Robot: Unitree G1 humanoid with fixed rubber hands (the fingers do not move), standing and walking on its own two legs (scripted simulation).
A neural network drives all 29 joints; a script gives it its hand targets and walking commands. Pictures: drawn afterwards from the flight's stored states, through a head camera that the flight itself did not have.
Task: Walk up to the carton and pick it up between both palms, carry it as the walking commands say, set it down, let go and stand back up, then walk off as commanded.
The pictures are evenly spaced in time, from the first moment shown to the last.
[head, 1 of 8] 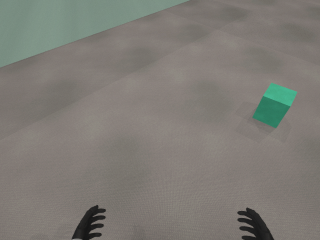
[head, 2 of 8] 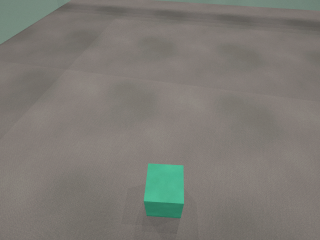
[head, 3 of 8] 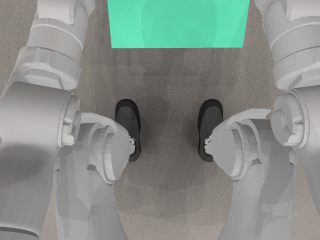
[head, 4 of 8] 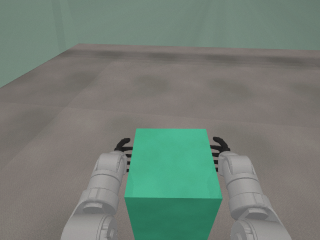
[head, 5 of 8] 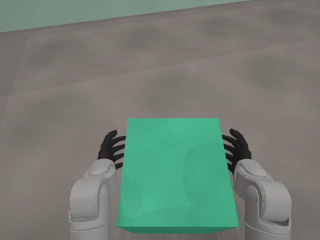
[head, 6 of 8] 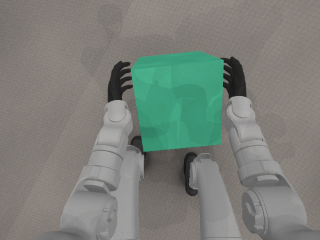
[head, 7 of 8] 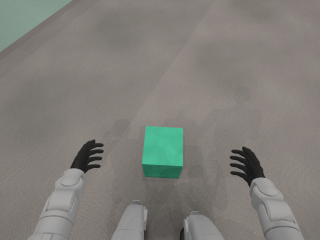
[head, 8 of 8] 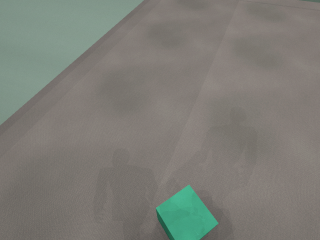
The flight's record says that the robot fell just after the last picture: no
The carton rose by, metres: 0.64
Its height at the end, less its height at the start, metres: +0.00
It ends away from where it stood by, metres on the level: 1.83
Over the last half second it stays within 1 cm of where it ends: yes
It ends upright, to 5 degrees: yes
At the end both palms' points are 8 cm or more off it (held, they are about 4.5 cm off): yes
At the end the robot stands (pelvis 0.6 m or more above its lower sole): yes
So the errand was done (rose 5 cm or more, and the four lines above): yes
